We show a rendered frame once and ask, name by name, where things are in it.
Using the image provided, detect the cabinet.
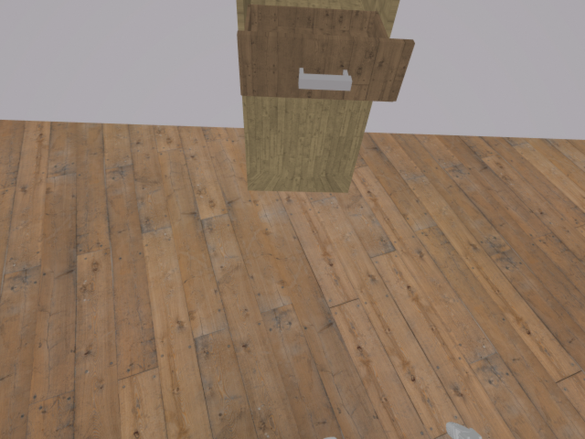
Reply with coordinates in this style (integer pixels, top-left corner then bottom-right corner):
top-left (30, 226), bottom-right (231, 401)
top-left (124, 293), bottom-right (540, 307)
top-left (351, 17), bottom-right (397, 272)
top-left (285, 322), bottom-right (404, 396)
top-left (236, 0), bottom-right (400, 193)

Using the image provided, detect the drawer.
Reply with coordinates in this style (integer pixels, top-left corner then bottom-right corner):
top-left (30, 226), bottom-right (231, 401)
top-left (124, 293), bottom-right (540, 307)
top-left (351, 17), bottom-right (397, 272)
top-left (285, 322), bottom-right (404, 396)
top-left (237, 5), bottom-right (415, 102)

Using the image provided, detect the handle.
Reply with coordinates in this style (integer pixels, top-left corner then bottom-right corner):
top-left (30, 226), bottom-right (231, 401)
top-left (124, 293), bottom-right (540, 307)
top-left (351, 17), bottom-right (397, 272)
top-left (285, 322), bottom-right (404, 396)
top-left (298, 68), bottom-right (352, 91)

